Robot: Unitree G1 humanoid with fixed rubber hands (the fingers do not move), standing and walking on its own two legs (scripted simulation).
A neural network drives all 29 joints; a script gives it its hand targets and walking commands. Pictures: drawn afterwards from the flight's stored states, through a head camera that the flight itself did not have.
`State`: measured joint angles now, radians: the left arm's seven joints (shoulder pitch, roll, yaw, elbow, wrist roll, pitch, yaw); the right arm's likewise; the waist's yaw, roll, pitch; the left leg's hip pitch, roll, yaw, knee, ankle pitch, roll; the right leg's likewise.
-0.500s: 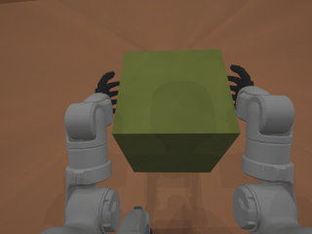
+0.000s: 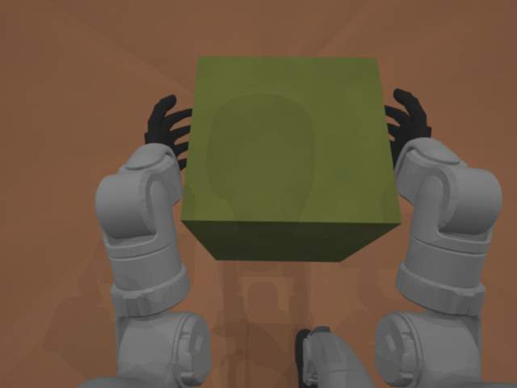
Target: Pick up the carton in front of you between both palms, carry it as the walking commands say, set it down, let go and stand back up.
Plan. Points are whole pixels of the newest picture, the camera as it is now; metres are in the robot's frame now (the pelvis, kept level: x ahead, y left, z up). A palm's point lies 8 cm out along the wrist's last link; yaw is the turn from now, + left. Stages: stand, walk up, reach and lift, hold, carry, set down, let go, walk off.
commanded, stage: carry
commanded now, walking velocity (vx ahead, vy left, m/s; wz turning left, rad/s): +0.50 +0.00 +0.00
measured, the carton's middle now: (281, 177) +0.39 -0.02 +0.07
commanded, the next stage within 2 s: none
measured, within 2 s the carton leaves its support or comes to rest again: neither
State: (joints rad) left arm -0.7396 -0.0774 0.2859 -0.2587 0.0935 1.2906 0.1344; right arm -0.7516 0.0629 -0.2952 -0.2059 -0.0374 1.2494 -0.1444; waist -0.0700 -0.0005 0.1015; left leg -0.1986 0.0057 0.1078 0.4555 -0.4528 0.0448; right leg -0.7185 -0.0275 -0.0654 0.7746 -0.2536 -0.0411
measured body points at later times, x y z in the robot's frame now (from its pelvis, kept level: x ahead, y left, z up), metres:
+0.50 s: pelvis +0.32 -0.01 +0.01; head +0.35 -0.01 +0.46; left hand +0.71 +0.15 +0.18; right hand +0.72 -0.15 +0.18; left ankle +0.44 +0.07 -0.70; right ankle +0.18 -0.09 -0.70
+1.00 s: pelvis +0.61 -0.04 +0.04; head +0.64 -0.04 +0.49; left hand +0.99 +0.12 +0.19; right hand +1.00 -0.18 +0.20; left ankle +0.47 +0.07 -0.60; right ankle +0.68 -0.12 -0.67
